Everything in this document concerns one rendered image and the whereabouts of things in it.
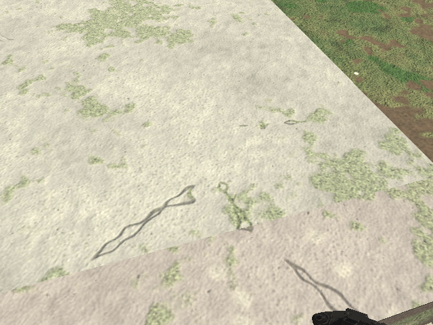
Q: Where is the right robot hand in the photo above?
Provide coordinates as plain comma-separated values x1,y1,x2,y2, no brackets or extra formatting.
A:
312,308,387,325

